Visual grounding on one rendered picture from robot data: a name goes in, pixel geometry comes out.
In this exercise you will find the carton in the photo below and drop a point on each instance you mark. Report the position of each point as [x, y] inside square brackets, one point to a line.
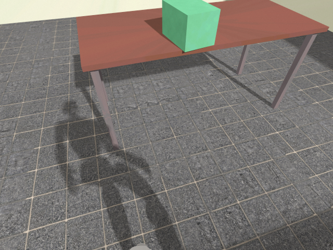
[190, 24]

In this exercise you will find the table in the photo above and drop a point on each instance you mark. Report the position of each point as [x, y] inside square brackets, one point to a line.
[130, 37]

